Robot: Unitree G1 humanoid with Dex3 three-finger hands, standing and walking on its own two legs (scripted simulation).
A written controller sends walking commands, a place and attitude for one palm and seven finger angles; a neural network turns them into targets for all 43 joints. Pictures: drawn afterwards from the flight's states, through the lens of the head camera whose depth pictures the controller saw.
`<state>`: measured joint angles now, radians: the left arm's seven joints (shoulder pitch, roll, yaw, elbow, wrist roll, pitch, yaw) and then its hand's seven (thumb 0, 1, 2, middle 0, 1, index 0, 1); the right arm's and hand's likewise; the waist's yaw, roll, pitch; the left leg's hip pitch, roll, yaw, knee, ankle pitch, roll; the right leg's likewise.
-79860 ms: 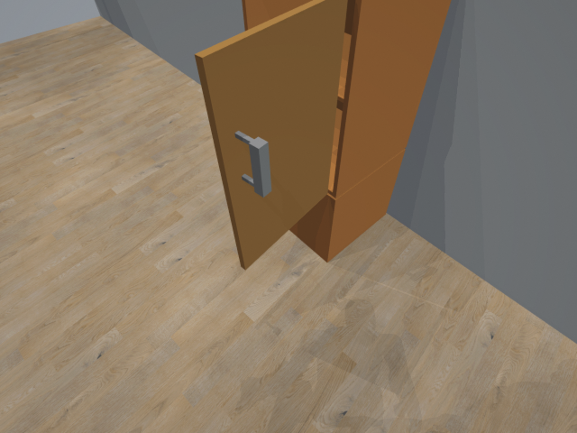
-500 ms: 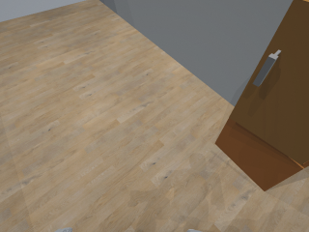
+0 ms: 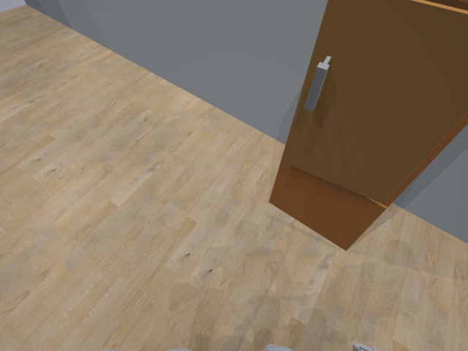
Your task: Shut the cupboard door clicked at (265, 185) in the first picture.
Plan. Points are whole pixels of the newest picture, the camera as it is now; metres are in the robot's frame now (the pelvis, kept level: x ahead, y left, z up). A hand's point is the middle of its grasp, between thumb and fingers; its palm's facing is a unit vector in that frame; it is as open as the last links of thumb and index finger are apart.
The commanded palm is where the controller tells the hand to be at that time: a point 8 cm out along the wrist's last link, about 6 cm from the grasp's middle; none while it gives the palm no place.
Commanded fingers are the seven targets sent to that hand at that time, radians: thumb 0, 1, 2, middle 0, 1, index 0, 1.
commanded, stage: turn to face it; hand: left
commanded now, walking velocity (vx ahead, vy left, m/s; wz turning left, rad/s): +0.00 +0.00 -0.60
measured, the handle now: (318, 83) +0.74 -0.17 +0.04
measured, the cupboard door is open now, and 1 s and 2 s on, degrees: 9 9 9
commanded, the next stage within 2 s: take the last steps up to it in 0.64 s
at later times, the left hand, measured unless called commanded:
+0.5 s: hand out of the picture +0.13 +0.14 -0.14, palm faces -0.23 -0.93 -0.28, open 7.4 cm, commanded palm none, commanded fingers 0.00 0.90 0.90 -0.20 -0.30 -0.20 -0.30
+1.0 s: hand (173, 339) +0.16 +0.12 -0.15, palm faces -0.38 -0.90 -0.22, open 7.4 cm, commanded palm none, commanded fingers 0.00 0.90 0.90 -0.20 -0.30 -0.20 -0.30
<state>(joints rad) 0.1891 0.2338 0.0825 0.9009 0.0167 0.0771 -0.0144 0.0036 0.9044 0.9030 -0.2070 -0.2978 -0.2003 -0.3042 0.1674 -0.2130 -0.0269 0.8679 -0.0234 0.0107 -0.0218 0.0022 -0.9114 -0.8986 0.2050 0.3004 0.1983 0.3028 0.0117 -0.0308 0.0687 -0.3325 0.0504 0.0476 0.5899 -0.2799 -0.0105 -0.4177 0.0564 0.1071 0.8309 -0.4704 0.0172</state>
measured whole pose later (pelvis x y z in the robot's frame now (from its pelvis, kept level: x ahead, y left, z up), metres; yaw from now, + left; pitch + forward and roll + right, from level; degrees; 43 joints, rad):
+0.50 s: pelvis +0.00 -0.03 +0.01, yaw -15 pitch +1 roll +1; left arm 0.20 0.19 0.06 0.90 0.02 0.04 0.00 0.00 0.91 0.90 -0.21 -0.30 -0.20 -0.30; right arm 0.21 -0.27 -0.06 0.94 -0.02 0.06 -0.02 0.01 -0.91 -0.90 0.20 0.30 0.20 0.30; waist -0.01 0.05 0.06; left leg -0.51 0.07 0.04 1.07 -0.38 -0.09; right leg -0.24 0.01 0.01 0.50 -0.27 -0.03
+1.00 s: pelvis +0.02 -0.04 +0.01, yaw -24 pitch +1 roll +0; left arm 0.22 0.21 0.07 0.99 0.03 0.04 -0.04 0.00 0.91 0.90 -0.20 -0.30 -0.19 -0.30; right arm 0.30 -0.19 -0.02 1.00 -0.04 0.00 -0.02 0.00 -0.91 -0.90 0.21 0.30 0.20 0.30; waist -0.02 0.03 0.02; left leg -0.20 0.09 0.11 0.46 -0.27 -0.03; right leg -0.29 -0.01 -0.05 0.67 -0.41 -0.01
